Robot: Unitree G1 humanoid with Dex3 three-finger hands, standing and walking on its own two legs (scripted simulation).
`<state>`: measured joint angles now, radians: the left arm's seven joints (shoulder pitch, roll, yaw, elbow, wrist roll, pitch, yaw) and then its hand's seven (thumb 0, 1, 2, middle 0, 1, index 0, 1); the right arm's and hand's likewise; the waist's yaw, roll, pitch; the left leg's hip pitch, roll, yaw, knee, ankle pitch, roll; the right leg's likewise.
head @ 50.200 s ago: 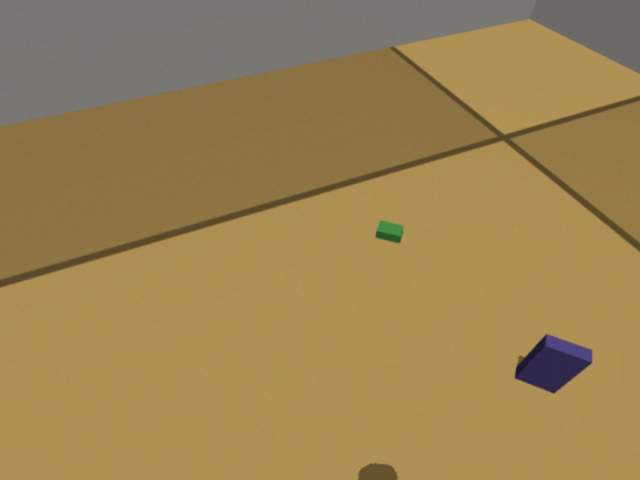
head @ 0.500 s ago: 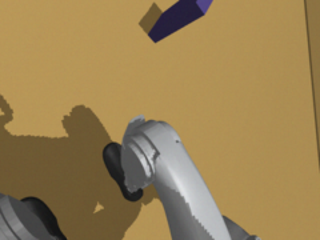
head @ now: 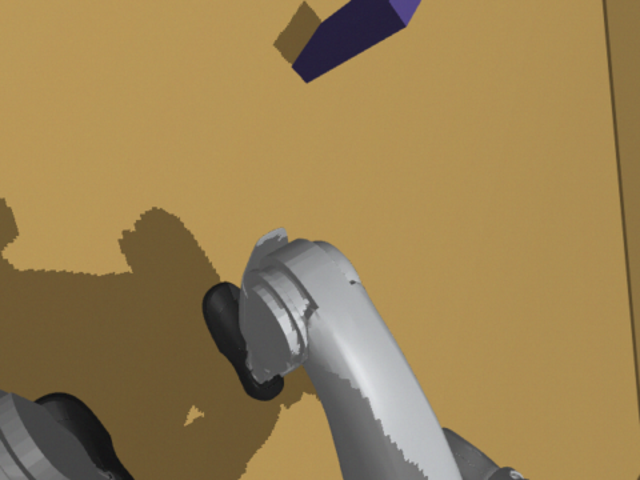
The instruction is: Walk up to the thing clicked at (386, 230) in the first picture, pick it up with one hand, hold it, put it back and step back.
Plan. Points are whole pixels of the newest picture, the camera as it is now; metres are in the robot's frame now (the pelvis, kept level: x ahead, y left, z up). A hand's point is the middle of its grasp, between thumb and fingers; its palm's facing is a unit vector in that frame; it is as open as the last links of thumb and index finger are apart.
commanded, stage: close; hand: left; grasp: from above
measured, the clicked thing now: out of the picture +0.48 +0.38 -0.31
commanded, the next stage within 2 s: none
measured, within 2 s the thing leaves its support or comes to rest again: neither
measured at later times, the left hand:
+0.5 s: hand out of the picture +0.47 +0.37 -0.28, palm faces -0.26 -0.37 -0.89, open 12.1 cm
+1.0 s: hand out of the picture +0.46 +0.37 -0.28, palm faces -0.26 -0.38 -0.89, open 10.2 cm
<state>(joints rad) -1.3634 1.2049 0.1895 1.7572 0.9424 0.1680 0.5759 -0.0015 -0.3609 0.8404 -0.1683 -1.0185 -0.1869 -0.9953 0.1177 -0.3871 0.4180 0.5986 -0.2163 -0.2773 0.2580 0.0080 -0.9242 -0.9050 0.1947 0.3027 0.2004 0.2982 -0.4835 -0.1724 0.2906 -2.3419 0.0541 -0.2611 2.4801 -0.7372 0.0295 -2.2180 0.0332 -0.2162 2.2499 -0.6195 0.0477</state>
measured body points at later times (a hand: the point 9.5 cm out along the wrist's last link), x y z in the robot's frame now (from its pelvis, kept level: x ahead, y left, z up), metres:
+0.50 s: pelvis +0.00 +0.00 +0.00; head +0.33 +0.13 +0.27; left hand +0.48 +0.38 -0.23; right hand +0.02 -0.24 -0.04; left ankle +0.05 +0.12 -0.30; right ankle +0.13 -0.11 -0.30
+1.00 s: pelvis +0.00 +0.00 +0.00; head +0.32 +0.13 +0.28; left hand +0.47 +0.39 -0.23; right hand +0.02 -0.24 -0.04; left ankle +0.05 +0.12 -0.30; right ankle +0.13 -0.11 -0.30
